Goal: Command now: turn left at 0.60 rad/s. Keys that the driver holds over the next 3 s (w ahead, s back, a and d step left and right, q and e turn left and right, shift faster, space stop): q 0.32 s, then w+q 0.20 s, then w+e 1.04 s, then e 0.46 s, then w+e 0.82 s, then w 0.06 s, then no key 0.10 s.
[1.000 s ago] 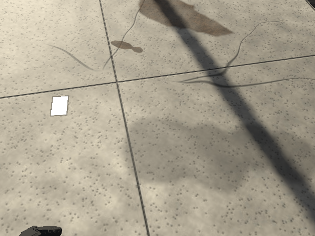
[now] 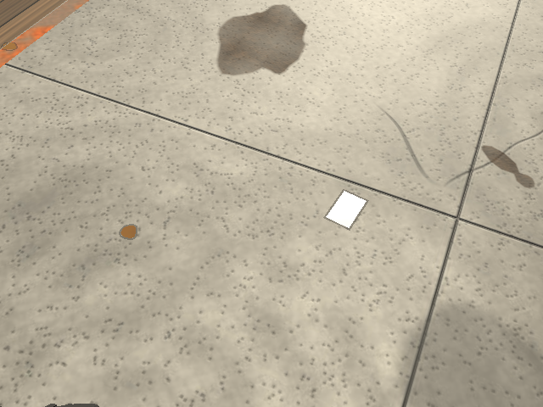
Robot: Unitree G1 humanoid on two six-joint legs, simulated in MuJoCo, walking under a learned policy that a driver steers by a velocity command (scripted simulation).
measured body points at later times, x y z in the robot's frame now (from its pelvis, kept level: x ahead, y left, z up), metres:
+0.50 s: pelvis +0.01 +0.04 -0.01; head +0.03 +0.07 +0.44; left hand +0.06 +0.36 -0.12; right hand +0.24 -0.19 -0.08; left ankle -0.03 +0.13 -0.74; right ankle +0.03 -0.12 -0.71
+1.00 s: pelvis +0.24 +0.11 -0.03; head +0.29 +0.13 +0.42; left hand +0.41 +0.39 -0.12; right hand +0.31 -0.18 -0.14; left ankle -0.02 +0.14 -0.71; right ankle +0.38 +0.06 -0.74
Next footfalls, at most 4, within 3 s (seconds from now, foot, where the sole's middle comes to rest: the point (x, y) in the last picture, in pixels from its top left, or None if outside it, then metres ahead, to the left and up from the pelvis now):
0.02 right None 0.07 -0.12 -0.77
0.46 left None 0.01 0.14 -0.77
0.98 right None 0.42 0.06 -0.77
1.42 left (147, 329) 0.67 0.32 -0.77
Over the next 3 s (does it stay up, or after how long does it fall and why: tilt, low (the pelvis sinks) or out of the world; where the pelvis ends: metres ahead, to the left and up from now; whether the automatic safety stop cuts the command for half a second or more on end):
stays up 0.97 -0.08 0.00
